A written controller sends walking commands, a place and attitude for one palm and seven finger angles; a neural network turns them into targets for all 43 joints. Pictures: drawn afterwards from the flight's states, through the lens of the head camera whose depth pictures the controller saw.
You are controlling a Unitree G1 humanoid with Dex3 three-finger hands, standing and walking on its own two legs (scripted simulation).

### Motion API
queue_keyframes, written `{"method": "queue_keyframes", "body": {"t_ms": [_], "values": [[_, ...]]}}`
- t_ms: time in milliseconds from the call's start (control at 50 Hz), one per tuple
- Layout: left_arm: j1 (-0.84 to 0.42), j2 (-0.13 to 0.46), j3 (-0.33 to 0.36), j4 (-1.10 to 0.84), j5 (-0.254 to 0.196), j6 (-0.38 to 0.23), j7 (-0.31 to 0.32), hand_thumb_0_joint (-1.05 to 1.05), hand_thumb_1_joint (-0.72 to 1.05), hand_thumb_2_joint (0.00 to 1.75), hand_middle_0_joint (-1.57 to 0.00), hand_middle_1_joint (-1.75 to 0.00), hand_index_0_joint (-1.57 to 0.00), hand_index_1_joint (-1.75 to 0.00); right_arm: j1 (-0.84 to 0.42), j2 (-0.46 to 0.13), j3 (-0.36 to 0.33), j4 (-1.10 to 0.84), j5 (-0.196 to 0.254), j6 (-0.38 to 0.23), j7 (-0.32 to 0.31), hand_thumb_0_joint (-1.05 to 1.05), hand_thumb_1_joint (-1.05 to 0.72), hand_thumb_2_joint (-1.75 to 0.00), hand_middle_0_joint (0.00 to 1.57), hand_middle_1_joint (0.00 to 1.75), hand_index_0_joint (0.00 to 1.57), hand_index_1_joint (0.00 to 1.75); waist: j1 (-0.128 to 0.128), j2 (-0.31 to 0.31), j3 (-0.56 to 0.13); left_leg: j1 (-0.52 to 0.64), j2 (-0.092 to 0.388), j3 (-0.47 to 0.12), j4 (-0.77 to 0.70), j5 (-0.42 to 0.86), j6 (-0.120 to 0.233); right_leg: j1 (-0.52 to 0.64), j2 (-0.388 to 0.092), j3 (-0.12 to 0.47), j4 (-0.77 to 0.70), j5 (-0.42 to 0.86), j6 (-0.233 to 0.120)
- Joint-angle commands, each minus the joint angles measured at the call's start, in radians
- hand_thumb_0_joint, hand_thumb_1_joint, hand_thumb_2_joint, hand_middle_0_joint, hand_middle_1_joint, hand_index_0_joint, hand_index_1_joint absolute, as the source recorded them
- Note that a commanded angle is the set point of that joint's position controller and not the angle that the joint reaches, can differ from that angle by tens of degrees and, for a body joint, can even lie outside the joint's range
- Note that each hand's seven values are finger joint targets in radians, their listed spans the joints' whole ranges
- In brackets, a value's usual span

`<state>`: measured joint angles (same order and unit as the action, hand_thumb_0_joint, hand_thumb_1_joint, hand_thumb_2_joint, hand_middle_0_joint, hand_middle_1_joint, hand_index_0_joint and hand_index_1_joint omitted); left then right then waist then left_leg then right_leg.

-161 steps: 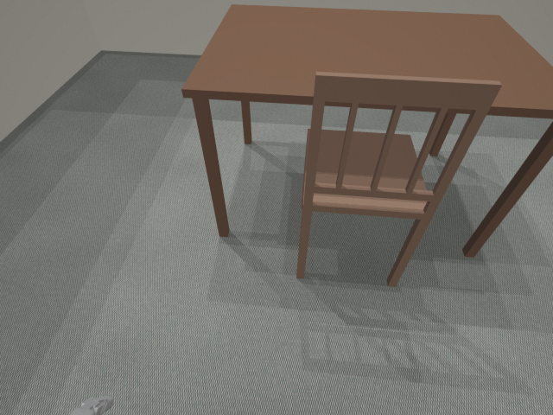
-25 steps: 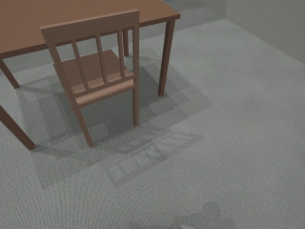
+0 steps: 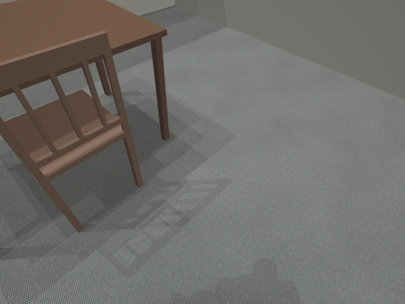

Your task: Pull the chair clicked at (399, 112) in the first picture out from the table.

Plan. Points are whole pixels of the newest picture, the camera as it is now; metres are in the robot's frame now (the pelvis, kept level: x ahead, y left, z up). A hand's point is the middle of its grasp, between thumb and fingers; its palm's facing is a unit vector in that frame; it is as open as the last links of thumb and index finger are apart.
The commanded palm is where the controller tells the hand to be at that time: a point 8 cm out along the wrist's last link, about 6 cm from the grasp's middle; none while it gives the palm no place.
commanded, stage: walk to a spot facing it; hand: left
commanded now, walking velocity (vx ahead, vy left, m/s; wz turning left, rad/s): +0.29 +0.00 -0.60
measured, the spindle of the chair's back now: (67, 108) +0.70 +0.53 -0.09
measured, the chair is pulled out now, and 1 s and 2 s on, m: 0.00 0.00 0.00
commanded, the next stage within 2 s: none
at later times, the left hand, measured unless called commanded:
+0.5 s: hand (150, 253) +0.27 +0.16 -0.18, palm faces -0.33 -0.94 -0.09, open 7.4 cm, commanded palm none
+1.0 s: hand (181, 188) +0.46 +0.10 -0.16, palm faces -0.47 -0.85 -0.23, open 7.4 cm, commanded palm none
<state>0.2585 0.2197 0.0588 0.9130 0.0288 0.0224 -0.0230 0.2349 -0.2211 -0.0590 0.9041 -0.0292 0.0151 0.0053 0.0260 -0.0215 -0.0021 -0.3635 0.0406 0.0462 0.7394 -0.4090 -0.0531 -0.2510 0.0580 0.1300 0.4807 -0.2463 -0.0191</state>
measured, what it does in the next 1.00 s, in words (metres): walks ahead, turning right: left foot, then right foot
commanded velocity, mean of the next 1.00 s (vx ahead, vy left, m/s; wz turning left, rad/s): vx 0.28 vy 0.00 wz -0.60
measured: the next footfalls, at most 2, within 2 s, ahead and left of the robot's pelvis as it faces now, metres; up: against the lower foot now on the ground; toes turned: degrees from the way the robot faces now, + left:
left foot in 0.04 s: +0.05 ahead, +0.11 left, +0.00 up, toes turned +2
right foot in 0.62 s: +0.30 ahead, -0.12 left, +0.00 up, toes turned -31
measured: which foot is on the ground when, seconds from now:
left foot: up 0.00-0.02, down 0.04-0.62, up 0.64-1.00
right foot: down 0.00-0.04, up 0.06-0.60, down 0.62-1.00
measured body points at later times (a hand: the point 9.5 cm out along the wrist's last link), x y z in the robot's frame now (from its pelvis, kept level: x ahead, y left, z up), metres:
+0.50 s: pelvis +0.14 +0.02 -0.01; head +0.19 +0.04 +0.44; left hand +0.29 +0.21 -0.17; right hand -0.03 -0.14 -0.13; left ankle +0.01 +0.11 -0.74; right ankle +0.23 -0.13 -0.68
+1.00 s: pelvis +0.34 -0.06 +0.00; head +0.36 -0.08 +0.45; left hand +0.48 +0.14 -0.14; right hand +0.34 -0.33 -0.13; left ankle +0.51 +0.04 -0.68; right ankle +0.27 -0.10 -0.74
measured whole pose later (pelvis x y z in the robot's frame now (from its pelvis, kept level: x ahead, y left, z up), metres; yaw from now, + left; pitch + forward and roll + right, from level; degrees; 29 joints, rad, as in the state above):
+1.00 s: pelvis +0.34 -0.06 +0.00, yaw -35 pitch +1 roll +0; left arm 0.32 0.19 0.07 0.96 0.03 -0.06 -0.01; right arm 0.08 -0.18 -0.05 0.86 -0.03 -0.03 0.01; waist 0.06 0.00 0.04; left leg -0.60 0.14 0.01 0.88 -0.24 -0.08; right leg -0.19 0.09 0.05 0.46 -0.28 -0.09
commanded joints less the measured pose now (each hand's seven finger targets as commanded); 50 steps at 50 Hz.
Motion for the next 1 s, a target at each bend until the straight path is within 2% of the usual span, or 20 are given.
{"method": "queue_keyframes", "body": {"t_ms": [0, 20, 40, 60, 120, 160, 200, 280, 360, 440, 520, 560, 580, 600, 620, 640, 680, 740, 820, 980], "values": [[-0.060, 0.143, 0.051, -0.095, -0.012, -0.017, 0.010, 0.00, 0.90, 0.90, -0.20, -0.30, -0.20, -0.30, 0.176, -0.124, -0.030, -0.034, 0.011, -0.060, -0.031, 0.00, -0.90, -0.90, 0.20, 0.30, 0.20, 0.30, -0.092, -0.023, -0.033, 0.444, 0.042, -0.048, -0.377, 0.020, 0.029, -0.307, -0.091, 0.205, 0.003, -0.268, -0.077], [-0.060, 0.065, 0.036, -0.118, -0.022, -0.016, -0.001, 0.00, 0.90, 0.90, -0.20, -0.30, -0.20, -0.30, 0.247, -0.235, -0.054, -0.017, -0.003, -0.064, -0.037, 0.00, -0.90, -0.90, 0.20, 0.30, 0.20, 0.30, -0.129, 0.314, -0.038, 0.531, 0.325, -0.400, -0.542, -0.268, 0.089, -0.502, 0.051, 0.026, 0.321, -0.339, -0.016], [-0.118, 0.088, 0.042, -0.147, -0.008, -0.025, -0.006, 0.00, 0.90, 0.90, -0.20, -0.30, -0.20, -0.30, 0.250, -0.261, -0.050, -0.027, 0.001, -0.066, -0.039, 0.00, -0.90, -0.90, 0.20, 0.30, 0.20, 0.30, -0.126, 0.296, 0.053, 0.395, 0.482, -0.567, -0.630, -0.371, 0.166, -0.570, -0.023, -0.050, 0.499, -0.304, 0.011], [-0.114, 0.115, 0.051, -0.146, 0.000, -0.028, -0.013, 0.00, 0.90, 0.90, -0.20, -0.30, -0.20, -0.30, 0.186, -0.226, -0.035, -0.053, 0.002, -0.066, -0.036, 0.00, -0.90, -0.90, 0.20, 0.30, 0.20, 0.30, -0.095, 0.186, 0.103, 0.292, 0.480, -0.559, -0.651, -0.372, 0.195, -0.553, -0.083, -0.020, 0.570, -0.223, 0.015], [-0.034, 0.085, 0.056, -0.058, 0.013, -0.016, -0.035, 0.00, 0.90, 0.90, -0.20, -0.30, -0.20, -0.30, 0.106, -0.115, -0.001, -0.039, 0.006, -0.089, -0.041, 0.00, -0.90, -0.90, 0.20, 0.30, 0.20, 0.30, -0.027, 0.116, 0.135, 0.246, 0.282, -0.188, -0.611, -0.024, 0.075, -0.496, -0.101, -0.080, 0.708, 0.019, 0.035], [0.009, 0.050, 0.047, -0.028, 0.008, -0.010, -0.035, 0.00, 0.90, 0.90, -0.20, -0.30, -0.20, -0.30, 0.144, -0.075, 0.012, -0.012, 0.018, -0.100, -0.046, 0.00, -0.90, -0.90, 0.20, 0.30, 0.20, 0.30, -0.017, 0.174, 0.108, 0.297, 0.218, -0.033, -0.557, 0.275, 0.020, -0.482, -0.088, -0.110, 0.746, 0.087, 0.043], [0.020, 0.042, 0.044, -0.018, 0.007, -0.002, -0.031, 0.00, 0.90, 0.90, -0.20, -0.30, -0.20, -0.30, 0.201, -0.069, 0.014, 0.015, 0.019, -0.106, -0.051, 0.00, -0.90, -0.90, 0.20, 0.30, 0.20, 0.30, -0.014, 0.198, 0.089, 0.354, 0.217, 0.035, -0.517, 0.497, 0.010, -0.522, -0.085, -0.121, 0.774, 0.099, 0.047], [-0.045, 0.019, 0.037, -0.021, 0.006, 0.006, -0.031, 0.00, 0.90, 0.90, -0.20, -0.30, -0.20, -0.30, 0.274, -0.050, 0.019, 0.060, 0.017, -0.109, -0.055, 0.00, -0.90, -0.90, 0.20, 0.30, 0.20, 0.30, -0.028, 0.157, 0.121, 0.403, 0.241, 0.085, -0.504, 0.633, 0.036, -0.601, -0.102, -0.162, 0.763, 0.122, 0.050], [-0.170, 0.002, 0.022, -0.047, 0.004, -0.002, -0.040, 0.00, 0.90, 0.90, -0.20, -0.30, -0.20, -0.30, 0.339, -0.033, 0.021, 0.102, 0.010, -0.106, -0.056, 0.00, -0.90, -0.90, 0.20, 0.30, 0.20, 0.30, -0.068, 0.150, 0.159, 0.472, 0.267, 0.120, -0.500, 0.692, 0.101, -0.621, -0.123, -0.234, 0.579, 0.114, 0.039], [-0.253, -0.023, 0.009, -0.067, -0.002, -0.015, -0.042, 0.00, 0.90, 0.90, -0.20, -0.30, -0.20, -0.30, 0.358, -0.044, 0.013, 0.131, 0.002, -0.098, -0.055, 0.00, -0.90, -0.90, 0.20, 0.30, 0.20, 0.30, -0.081, 0.156, 0.172, 0.509, 0.268, 0.209, -0.457, 0.862, 0.131, -0.514, -0.084, -0.312, 0.329, 0.066, -0.002], [-0.088, 0.017, 0.026, -0.020, 0.002, -0.035, -0.027, 0.00, 0.90, 0.90, -0.20, -0.30, -0.20, -0.30, 0.303, -0.102, -0.012, 0.123, 0.008, -0.095, -0.051, 0.00, -0.90, -0.90, 0.20, 0.30, 0.20, 0.30, 0.010, 0.197, 0.042, 0.512, 0.289, 0.275, -0.172, 1.316, 0.117, -0.223, 0.006, -0.364, 0.221, 0.002, -0.076], [0.147, 0.089, 0.051, 0.045, 0.006, -0.055, -0.016, 0.00, 0.90, 0.90, -0.20, -0.30, -0.20, -0.30, 0.238, -0.121, -0.015, 0.090, 0.019, -0.093, -0.040, 0.00, -0.90, -0.90, 0.20, 0.30, 0.20, 0.30, 0.128, 0.162, -0.100, 0.310, 0.271, 0.283, 0.197, 1.121, 0.077, 0.192, 0.005, -0.341, 0.080, 0.088, -0.114], [0.241, 0.177, 0.068, 0.063, 0.004, -0.063, -0.007, 0.00, 0.90, 0.90, -0.20, -0.30, -0.20, -0.30, 0.236, -0.064, -0.007, 0.063, 0.038, -0.091, -0.030, 0.00, -0.90, -0.90, 0.20, 0.30, 0.20, 0.30, 0.159, -0.009, -0.192, -0.002, 0.169, 0.246, 0.531, 0.371, 0.040, 0.477, -0.231, 0.002, 0.041, 0.147, -0.220], [0.250, 0.247, 0.079, 0.059, -0.020, -0.063, 0.006, 0.00, 0.90, 0.90, -0.20, -0.30, -0.20, -0.30, 0.228, -0.010, -0.005, 0.026, 0.043, -0.095, -0.033, 0.00, -0.90, -0.90, 0.20, 0.30, 0.20, 0.30, 0.119, -0.146, -0.274, -0.260, 0.021, 0.136, 0.848, -0.192, 0.000, 0.580, -0.458, 0.491, -0.072, 0.285, -0.335], [0.203, 0.256, 0.089, 0.044, -0.033, -0.052, 0.019, 0.00, 0.90, 0.90, -0.20, -0.30, -0.20, -0.30, 0.140, -0.042, -0.012, 0.004, 0.034, -0.091, -0.033, 0.00, -0.90, -0.90, 0.20, 0.30, 0.20, 0.30, 0.111, -0.039, -0.162, -0.316, 0.068, -0.014, 0.847, -0.107, 0.032, 0.462, -0.463, 0.453, -0.166, 0.149, -0.340], [0.101, 0.207, 0.073, 0.021, -0.035, -0.051, 0.023, 0.00, 0.90, 0.90, -0.20, -0.30, -0.20, -0.30, 0.144, -0.032, -0.015, 0.001, 0.027, -0.090, -0.026, 0.00, -0.90, -0.90, 0.20, 0.30, 0.20, 0.30, 0.055, 0.009, -0.039, -0.306, 0.128, -0.033, 0.768, 0.030, 0.036, 0.281, -0.415, 0.304, -0.203, 0.050, -0.239], [-0.015, 0.144, 0.050, -0.010, -0.024, -0.066, 0.027, 0.00, 0.90, 0.90, -0.20, -0.30, -0.20, -0.30, 0.132, -0.024, -0.010, 0.019, 0.011, -0.064, -0.025, 0.00, -0.90, -0.90, 0.20, 0.30, 0.20, 0.30, -0.019, 0.041, 0.060, -0.203, 0.163, -0.044, 0.673, 0.092, 0.017, -0.028, -0.357, 0.228, -0.258, -0.033, -0.151], [-0.022, 0.126, 0.042, -0.008, -0.007, -0.084, 0.026, 0.00, 0.90, 0.90, -0.20, -0.30, -0.20, -0.30, 0.157, -0.010, -0.011, 0.022, 0.002, -0.038, -0.022, 0.00, -0.90, -0.90, 0.20, 0.30, 0.20, 0.30, -0.068, 0.028, 0.085, -0.152, 0.156, -0.032, 0.532, 0.117, 0.000, -0.175, -0.273, 0.110, -0.269, 0.072, -0.185], [0.042, 0.130, 0.047, 0.006, -0.010, -0.094, 0.017, 0.00, 0.90, 0.90, -0.20, -0.30, -0.20, -0.30, 0.048, -0.013, -0.013, -0.030, -0.001, -0.042, -0.009, 0.00, -0.90, -0.90, 0.20, 0.30, 0.20, 0.30, -0.037, -0.057, 0.044, -0.220, 0.135, -0.024, 0.367, 0.201, -0.026, -0.084, -0.205, 0.083, -0.231, 0.165, -0.178], [0.153, 0.146, 0.057, 0.004, -0.006, -0.086, 0.032, 0.00, 0.90, 0.90, -0.20, -0.30, -0.20, -0.30, -0.215, -0.019, -0.003, -0.139, 0.010, -0.068, -0.003, 0.00, -0.90, -0.90, 0.20, 0.30, 0.20, 0.30, 0.051, -0.091, -0.028, -0.234, 0.042, 0.004, 0.025, 0.121, -0.033, 0.206, -0.223, 0.178, -0.070, 0.563, -0.165]]}}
